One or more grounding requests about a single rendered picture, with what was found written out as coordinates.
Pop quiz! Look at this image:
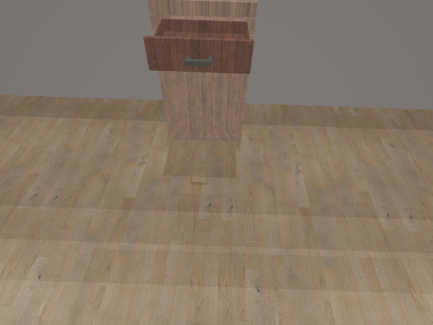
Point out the cabinet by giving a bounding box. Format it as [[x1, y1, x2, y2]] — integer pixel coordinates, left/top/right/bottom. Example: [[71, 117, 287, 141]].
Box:
[[147, 0, 257, 142]]

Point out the drawer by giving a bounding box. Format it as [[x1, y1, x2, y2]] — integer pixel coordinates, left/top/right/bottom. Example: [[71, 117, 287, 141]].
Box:
[[143, 19, 254, 74]]

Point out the handle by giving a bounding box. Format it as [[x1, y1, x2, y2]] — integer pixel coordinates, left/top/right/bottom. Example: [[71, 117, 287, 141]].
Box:
[[185, 55, 212, 66]]

